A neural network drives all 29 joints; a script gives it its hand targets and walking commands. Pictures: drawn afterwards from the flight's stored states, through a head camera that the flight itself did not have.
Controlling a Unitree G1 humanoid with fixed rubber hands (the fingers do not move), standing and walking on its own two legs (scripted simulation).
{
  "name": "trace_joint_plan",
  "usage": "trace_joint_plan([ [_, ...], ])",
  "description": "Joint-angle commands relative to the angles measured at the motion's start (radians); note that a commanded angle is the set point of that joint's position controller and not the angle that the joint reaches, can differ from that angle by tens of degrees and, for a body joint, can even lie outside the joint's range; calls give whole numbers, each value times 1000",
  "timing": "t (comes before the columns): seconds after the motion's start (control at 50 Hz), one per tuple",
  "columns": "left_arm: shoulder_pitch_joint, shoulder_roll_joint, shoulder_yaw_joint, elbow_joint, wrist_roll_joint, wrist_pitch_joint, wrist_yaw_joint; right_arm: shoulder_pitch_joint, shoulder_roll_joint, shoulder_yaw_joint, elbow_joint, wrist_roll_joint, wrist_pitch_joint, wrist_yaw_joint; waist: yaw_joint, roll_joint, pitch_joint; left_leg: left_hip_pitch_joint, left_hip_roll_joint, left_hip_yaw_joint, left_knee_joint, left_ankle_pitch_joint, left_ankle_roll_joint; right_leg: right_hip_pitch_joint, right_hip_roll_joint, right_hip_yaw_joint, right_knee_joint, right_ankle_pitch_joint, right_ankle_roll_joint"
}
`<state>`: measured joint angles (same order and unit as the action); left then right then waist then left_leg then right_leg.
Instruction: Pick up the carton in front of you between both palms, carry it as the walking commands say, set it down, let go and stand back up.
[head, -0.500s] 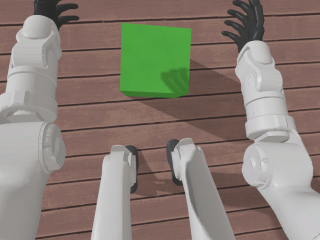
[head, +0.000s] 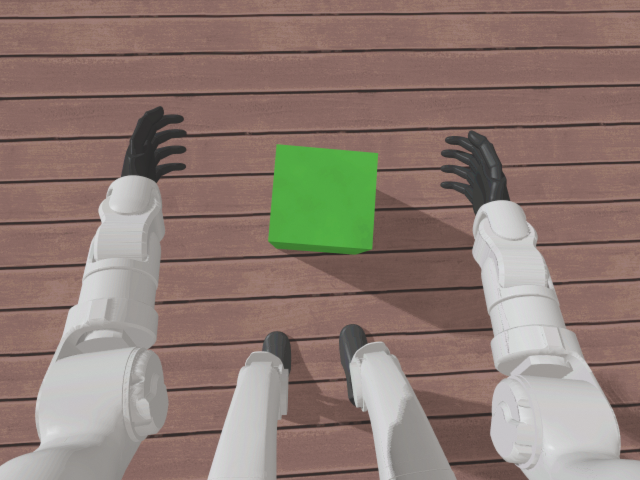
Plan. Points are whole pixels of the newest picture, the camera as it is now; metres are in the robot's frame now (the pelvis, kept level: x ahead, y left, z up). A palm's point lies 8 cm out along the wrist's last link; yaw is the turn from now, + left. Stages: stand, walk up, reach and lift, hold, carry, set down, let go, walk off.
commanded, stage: let go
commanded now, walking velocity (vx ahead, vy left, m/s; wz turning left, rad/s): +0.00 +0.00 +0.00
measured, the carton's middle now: (321, 206) +0.49 -0.04 -0.56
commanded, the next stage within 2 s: stand in 1.12 s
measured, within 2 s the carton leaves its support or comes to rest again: neither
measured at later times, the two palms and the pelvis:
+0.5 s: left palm (80, 333) +0.29 +0.21 -0.01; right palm (604, 347) +0.25 -0.24 +0.01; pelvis +0.06 -0.01 +0.08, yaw +0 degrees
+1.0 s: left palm (21, 443) +0.22 +0.23 +0.03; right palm (613, 396) +0.22 -0.23 +0.03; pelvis +0.06 +0.00 +0.09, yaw -1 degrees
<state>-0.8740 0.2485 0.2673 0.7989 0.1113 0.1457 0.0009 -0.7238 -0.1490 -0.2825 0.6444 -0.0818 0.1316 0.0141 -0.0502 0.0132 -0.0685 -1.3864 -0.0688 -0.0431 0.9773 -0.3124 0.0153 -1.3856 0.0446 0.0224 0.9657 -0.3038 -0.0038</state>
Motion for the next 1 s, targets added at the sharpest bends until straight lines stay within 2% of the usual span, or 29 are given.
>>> trace_joint_plan([
  [0.0,52,69,-21,-241,-26,-55,30,67,-134,50,-164,4,-50,41,-16,10,-838,685,26,-13,-152,401,-38,651,-7,-14,-130,377,19],
  [0.06,168,73,-45,-256,-55,-87,16,185,-122,78,-155,27,-74,41,-22,-16,-736,635,26,-1,-202,330,-31,793,-25,19,-169,420,20],
  [0.12,316,60,-61,-231,-63,-106,-2,323,-95,105,-129,50,-92,40,-12,-17,-649,627,27,6,-243,302,-25,887,-39,45,-201,480,25],
  [0.24,581,40,-91,-233,-67,-148,-14,560,-95,152,-157,91,-135,40,12,-10,-548,725,31,-2,-317,353,-20,1049,-51,71,-268,621,27],
  [0.32,723,41,-112,-290,-72,-173,-15,698,-116,173,-215,102,-159,39,10,-33,-477,831,29,-7,-383,368,-17,1166,-50,74,-321,676,27],
  [0.38,817,44,-127,-334,-79,-180,-16,789,-120,192,-252,109,-163,42,11,-29,-387,954,29,-11,-436,362,-16,1197,-45,65,-384,613,28],
  [0.48,953,50,-144,-380,-84,-167,-24,886,-131,222,-284,110,-147,53,31,10,-183,1148,38,-8,-526,307,-21,1185,-32,41,-501,407,25],
  [0.56,1012,40,-179,-404,-99,-133,-42,911,-154,220,-296,102,-114,60,33,26,-40,1218,51,-2,-583,240,-25,1194,-21,22,-558,259,14],
  [0.64,1038,40,-198,-441,-110,-94,-54,902,-164,219,-313,91,-72,65,39,17,65,1238,59,0,-617,176,-24,1227,-12,5,-580,170,10],
  [0.72,1050,43,-205,-461,-113,-52,-64,888,-167,215,-325,77,-30,67,45,-8,131,1235,68,2,-637,130,-18,1274,-7,-5,-579,137,12],
  [0.84,1045,53,-203,-473,-114,-15,-73,904,-168,200,-323,52,11,62,34,-30,160,1265,68,6,-627,144,-14,1300,-6,-4,-571,145,14],
  [0.96,1045,52,-195,-478,-105,-6,-70,898,-160,200,-327,58,20,66,41,-4,156,1295,62,4,-606,193,-18,1305,-9,1,-566,170,11],
  [0.98,1093,50,-196,-439,-130,-38,-52,845,-184,193,-392,48,69,41,50,-17,87,1354,66,-5,-571,282,-19,1287,22,-5,-537,151,9],
])
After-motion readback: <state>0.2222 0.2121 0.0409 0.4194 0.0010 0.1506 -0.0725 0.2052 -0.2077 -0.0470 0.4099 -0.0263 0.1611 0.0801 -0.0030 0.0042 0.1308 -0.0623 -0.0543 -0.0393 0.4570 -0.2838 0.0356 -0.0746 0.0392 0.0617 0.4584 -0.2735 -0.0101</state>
